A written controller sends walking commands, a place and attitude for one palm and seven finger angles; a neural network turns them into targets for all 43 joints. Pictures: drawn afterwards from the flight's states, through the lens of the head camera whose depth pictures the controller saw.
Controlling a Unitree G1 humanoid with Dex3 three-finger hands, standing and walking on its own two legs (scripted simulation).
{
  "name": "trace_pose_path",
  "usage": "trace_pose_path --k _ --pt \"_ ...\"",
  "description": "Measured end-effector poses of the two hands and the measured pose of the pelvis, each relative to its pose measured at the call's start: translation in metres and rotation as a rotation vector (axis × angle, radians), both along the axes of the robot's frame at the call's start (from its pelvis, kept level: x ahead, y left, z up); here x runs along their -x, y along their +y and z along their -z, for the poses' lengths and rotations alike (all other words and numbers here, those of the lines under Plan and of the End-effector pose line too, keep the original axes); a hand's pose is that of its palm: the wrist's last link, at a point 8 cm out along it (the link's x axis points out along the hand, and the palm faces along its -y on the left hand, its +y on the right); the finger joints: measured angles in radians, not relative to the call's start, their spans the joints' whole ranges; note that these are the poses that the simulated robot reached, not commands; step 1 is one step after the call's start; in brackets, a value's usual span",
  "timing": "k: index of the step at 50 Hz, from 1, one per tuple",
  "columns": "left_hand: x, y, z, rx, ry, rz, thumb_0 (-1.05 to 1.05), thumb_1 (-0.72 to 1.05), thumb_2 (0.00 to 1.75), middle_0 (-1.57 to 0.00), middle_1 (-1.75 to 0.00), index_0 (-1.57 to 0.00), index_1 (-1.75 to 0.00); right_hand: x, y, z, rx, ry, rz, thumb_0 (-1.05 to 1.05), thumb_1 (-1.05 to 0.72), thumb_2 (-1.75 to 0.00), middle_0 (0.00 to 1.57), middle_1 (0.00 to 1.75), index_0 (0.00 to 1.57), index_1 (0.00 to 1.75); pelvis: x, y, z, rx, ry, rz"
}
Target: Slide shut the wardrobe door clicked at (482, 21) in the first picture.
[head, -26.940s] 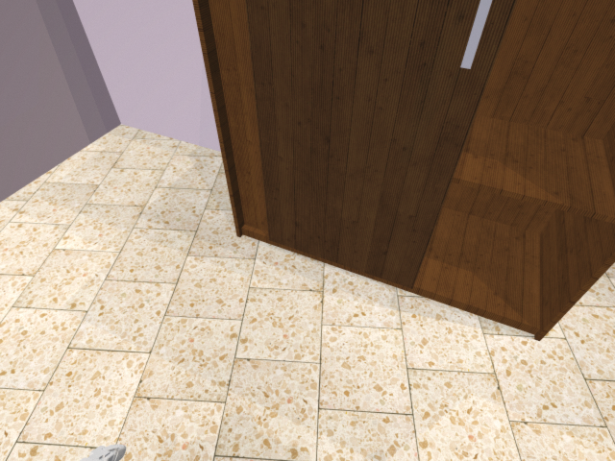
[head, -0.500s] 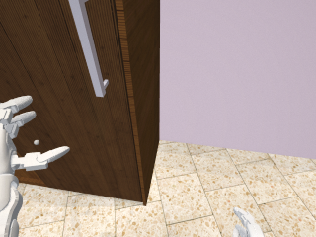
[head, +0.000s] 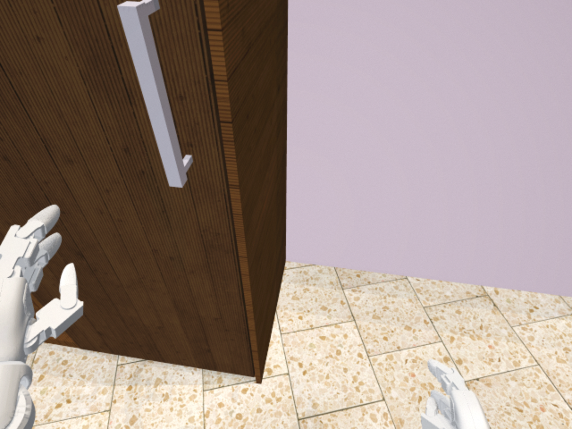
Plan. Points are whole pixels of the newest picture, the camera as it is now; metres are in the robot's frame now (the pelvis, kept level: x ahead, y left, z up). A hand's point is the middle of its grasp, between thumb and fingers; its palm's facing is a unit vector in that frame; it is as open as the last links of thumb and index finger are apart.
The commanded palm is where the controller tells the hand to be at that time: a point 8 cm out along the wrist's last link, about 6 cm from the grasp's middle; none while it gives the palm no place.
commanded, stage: draw the hand back to the body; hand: left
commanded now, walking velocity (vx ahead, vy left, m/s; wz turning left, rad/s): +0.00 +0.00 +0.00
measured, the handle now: (165, 102) +0.43 +0.23 +0.27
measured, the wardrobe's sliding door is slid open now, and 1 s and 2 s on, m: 0.00 0.00 0.00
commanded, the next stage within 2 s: step back with the hand held close in 0.24 s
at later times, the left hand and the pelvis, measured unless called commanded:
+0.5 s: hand (84, 294) +0.19 +0.25 +0.16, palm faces +0.43 -0.80 -0.41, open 7.4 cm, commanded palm +0.14 +0.28 +0.17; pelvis -0.01 -0.01 +0.00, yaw -2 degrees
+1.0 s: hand out of the picture +0.12 +0.31 +0.15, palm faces +0.44 -0.77 -0.46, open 7.4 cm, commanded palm +0.06 +0.34 +0.17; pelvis -0.08 +0.04 -0.02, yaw +0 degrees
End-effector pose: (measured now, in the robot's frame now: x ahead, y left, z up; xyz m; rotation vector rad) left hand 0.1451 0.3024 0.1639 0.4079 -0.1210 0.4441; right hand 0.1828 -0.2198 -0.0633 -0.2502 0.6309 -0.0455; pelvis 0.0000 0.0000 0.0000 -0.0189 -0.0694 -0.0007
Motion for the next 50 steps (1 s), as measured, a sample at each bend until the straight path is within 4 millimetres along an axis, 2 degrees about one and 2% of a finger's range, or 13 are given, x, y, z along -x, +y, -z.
trace_pose_path --k 10,19,22,29,34,38,42,50 --pt "0.001 -0.007 -0.005 0.000 -0.016 -0.012 0.01 0.88 0.89 -0.20 -0.31 -0.21 -0.31 0.006 0.003 0.007 -0.022 0.021 -0.015 0.01 -0.90 -0.90 0.20 0.30 0.20 0.30 0.004 -0.007 -0.001 -0.003 -0.010 -0.005" --pt "0.001 -0.015 -0.002 -0.001 0.004 0.002 0.01 0.89 0.90 -0.21 -0.30 -0.21 -0.30 0.019 -0.011 0.012 -0.012 0.052 0.015 0.01 -0.90 -0.90 0.20 0.30 0.20 0.30 0.005 -0.014 -0.001 -0.004 -0.014 0.001" --pt "0.000 -0.013 -0.010 -0.046 -0.025 0.008 0.01 0.89 0.90 -0.21 -0.30 -0.21 -0.30 0.022 -0.018 0.010 -0.003 0.057 0.035 0.01 -0.90 -0.90 0.20 0.30 0.20 0.30 0.006 -0.015 -0.001 0.005 0.014 0.014" --pt "-0.015 -0.015 -0.008 -0.092 -0.021 0.078 0.01 0.89 0.90 -0.20 -0.30 -0.21 -0.30 0.032 -0.032 0.006 0.029 0.074 0.118 0.01 -0.90 -0.90 0.20 0.30 0.20 0.30 0.013 -0.005 0.000 0.007 0.068 0.046" --pt "-0.016 -0.012 -0.003 -0.115 0.009 0.148 0.01 0.89 0.90 -0.21 -0.30 -0.21 -0.30 0.047 -0.031 0.001 0.044 0.076 0.181 0.01 -0.90 -0.90 0.20 0.30 0.20 0.30 0.022 0.005 0.002 0.001 0.077 0.062" --pt "-0.005 -0.002 -0.004 -0.140 -0.005 0.170 0.01 0.89 0.90 -0.21 -0.30 -0.21 -0.30 0.062 -0.024 -0.003 0.058 0.075 0.196 0.01 -0.90 -0.90 0.20 0.30 0.20 0.30 0.033 0.012 0.004 0.003 0.074 0.066" --pt "0.015 0.011 -0.007 -0.159 -0.044 0.159 0.01 0.89 0.90 -0.21 -0.30 -0.21 -0.30 0.078 -0.013 -0.003 0.071 0.068 0.182 0.01 -0.90 -0.90 0.20 0.30 0.20 0.30 0.048 0.021 0.007 0.010 0.065 0.060" --pt "0.063 0.042 -0.006 -0.190 -0.109 0.053 0.01 0.89 0.90 -0.21 -0.30 -0.21 -0.30 0.104 0.016 0.014 0.065 0.077 0.113 0.01 -0.90 -0.90 0.20 0.30 0.20 0.30 0.077 0.038 0.017 0.027 0.061 -0.001"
